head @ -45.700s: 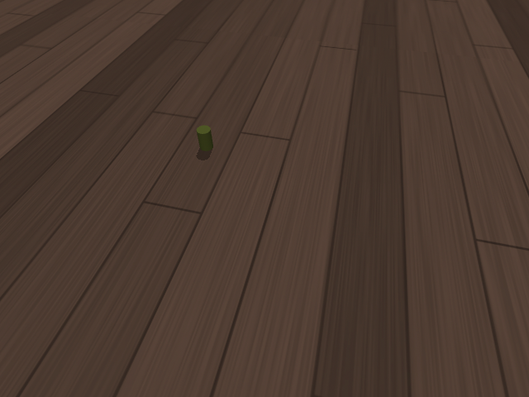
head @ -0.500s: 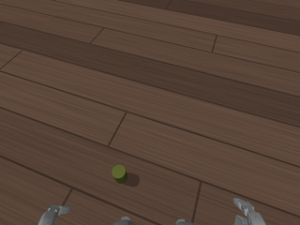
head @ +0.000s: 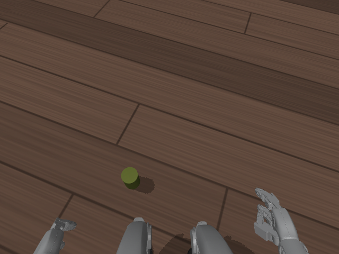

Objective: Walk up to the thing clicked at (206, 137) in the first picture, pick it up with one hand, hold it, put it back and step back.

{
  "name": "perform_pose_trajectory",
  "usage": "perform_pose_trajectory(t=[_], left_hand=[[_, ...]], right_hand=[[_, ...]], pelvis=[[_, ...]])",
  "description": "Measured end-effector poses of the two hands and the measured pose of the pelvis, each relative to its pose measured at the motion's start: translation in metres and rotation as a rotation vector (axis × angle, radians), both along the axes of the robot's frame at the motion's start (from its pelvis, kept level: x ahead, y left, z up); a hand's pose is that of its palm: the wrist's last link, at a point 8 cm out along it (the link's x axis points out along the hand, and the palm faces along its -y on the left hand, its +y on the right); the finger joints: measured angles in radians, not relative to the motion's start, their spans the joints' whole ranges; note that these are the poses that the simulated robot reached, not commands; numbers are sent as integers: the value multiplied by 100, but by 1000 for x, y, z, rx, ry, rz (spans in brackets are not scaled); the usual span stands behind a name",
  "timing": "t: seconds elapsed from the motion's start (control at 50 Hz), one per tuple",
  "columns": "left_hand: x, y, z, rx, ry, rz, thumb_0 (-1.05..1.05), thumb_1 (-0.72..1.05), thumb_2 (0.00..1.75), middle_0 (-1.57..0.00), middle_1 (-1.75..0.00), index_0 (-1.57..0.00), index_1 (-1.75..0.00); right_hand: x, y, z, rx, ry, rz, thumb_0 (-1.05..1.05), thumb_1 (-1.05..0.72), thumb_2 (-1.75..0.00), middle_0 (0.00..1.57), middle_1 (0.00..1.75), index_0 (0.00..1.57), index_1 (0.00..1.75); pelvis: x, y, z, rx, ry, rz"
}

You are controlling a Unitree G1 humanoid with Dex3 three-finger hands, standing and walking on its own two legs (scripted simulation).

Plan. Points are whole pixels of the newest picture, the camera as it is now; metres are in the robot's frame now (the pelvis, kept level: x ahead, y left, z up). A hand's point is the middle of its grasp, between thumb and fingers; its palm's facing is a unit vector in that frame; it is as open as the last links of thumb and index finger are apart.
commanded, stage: rise first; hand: left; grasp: from above
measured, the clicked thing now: (131, 178) +0.45 +0.18 -0.60
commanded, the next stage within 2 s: none
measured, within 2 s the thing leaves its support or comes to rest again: neither
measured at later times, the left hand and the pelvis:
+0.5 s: hand (98, 206) +0.28 +0.25 -0.34, palm faces -0.47 -0.32 -0.82, open 13.8 cm; pelvis -0.08 -0.01 -0.20, yaw -3 degrees
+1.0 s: hand (108, 192) +0.35 +0.24 -0.43, palm faces -0.47 -0.05 -0.88, open 14.1 cm; pelvis -0.09 +0.00 -0.27, yaw -6 degrees
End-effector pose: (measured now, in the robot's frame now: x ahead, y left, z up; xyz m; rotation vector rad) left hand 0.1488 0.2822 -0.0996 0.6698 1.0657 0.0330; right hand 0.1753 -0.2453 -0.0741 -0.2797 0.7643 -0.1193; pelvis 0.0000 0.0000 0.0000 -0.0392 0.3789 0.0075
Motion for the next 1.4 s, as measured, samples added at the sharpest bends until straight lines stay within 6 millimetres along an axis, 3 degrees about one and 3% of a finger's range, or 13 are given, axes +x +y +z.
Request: perform_pose_trajectory(t=[0.12, 0.24, 0.4, 0.52, 0.64, 0.76, 1.14, 1.4], left_hand=[[32, 6, -54, 97, -52, -157, 0, -52, 94, -9, -107, -10, -106], [78, -6, -101, 192, -167, -337, 0, -52, 96, -9, -108, -10, -107], [123, -12, -157, 330, -200, -470, 0, -51, 98, -10, -107, -10, -107], [147, -22, -191, 371, -222, -592, 0, -49, 98, -11, -105, -11, -105], [166, -29, -219, 415, -251, -698, 0, -50, 100, -9, -105, -10, -105], [184, -30, -240, 466, -282, -757, 0, -52, 102, -8, -105, -8, -105], [216, -43, -286, 531, -297, -903, 0, -54, 102, -8, -102, -9, -102], [233, -52, -307, 548, -305, -874, 0, -53, 100, -8, -104, -9, -104]], right_hand=[[-5, -10, -55, -22, 15, 29, 1, -92, -91, 20, 30, 21, 30], [-23, -20, -126, -17, 82, 10, 1, -92, -91, 20, 30, 21, 30], [-80, -28, -210, 16, 247, -27, 1, -91, -90, 20, 30, 20, 30], [-132, -35, -253, 14, 367, -79, 1, -90, -90, 20, 30, 21, 30], [-172, -40, -274, -13, 462, -126, 1, -89, -90, 20, 30, 21, 30], [-192, -43, -286, -44, 527, -150, 1, -89, -90, 20, 30, 20, 30], [-195, -31, -319, -43, 577, -126, 0, -91, -90, 20, 30, 21, 30], [-209, -33, -338, -34, 631, -115, 0, -92, -91, 20, 30, 21, 30]], pelvis=[[-16, -1, -51, 2, 92, -7], [-35, -3, -106, 0, 158, -18], [-62, -9, -164, -1, 213, -37], [-77, -13, -200, -4, 216, -48], [-84, -12, -227, -16, 219, -59], [-87, -8, -245, -29, 221, -66], [-84, -2, -282, -46, 230, -81], [-83, -7, -299, -39, 232, -96]])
